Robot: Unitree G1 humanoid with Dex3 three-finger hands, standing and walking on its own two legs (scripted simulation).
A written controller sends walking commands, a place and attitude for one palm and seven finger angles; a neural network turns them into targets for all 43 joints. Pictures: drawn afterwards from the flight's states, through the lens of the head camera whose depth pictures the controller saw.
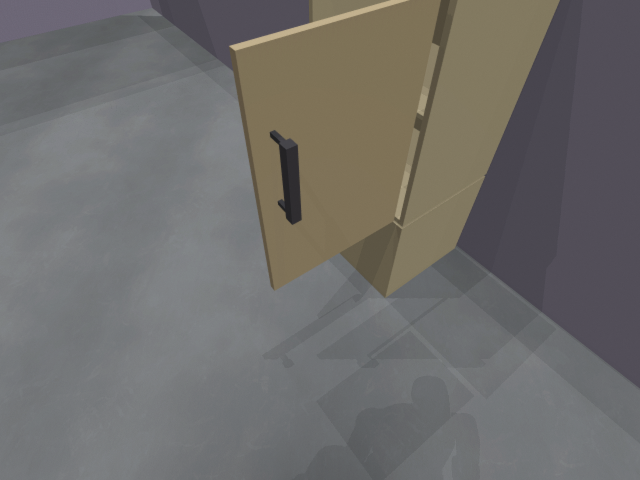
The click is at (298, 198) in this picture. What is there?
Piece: cupboard door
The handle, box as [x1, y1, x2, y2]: [270, 130, 301, 224]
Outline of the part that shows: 274,130 270,132 270,136 279,145 284,192 284,200 279,200 278,204 286,213 286,218 292,224 301,219 297,145 290,138 286,140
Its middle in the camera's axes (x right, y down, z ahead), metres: -0.07 -0.11 +0.69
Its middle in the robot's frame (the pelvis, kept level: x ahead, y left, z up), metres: +0.59 +0.10 +0.01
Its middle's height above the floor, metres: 0.79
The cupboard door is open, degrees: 89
